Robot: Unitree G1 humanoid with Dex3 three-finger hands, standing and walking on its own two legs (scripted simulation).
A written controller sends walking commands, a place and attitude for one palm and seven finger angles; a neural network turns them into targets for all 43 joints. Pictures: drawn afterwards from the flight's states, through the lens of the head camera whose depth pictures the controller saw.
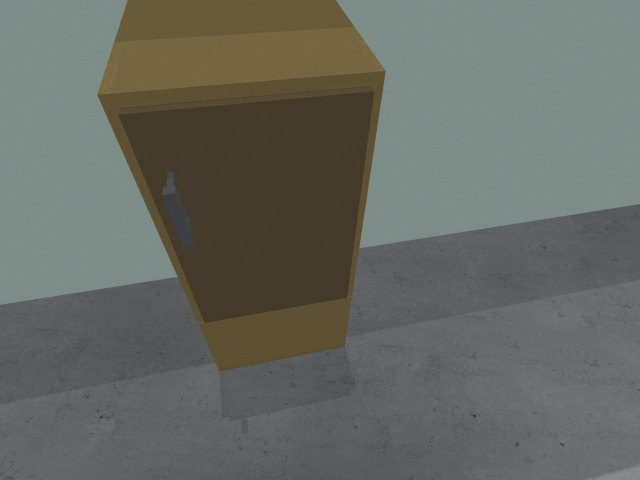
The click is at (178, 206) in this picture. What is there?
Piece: cupboard door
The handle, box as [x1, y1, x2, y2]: [162, 171, 192, 246]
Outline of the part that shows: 167,172 167,185 163,187 162,195 182,246 191,245 192,235 189,228 189,218 185,217 174,185 173,171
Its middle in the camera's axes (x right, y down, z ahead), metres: -0.24 -0.05 +0.66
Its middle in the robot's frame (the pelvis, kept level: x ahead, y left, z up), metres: +0.52 +0.27 +0.01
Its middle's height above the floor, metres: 0.77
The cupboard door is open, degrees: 0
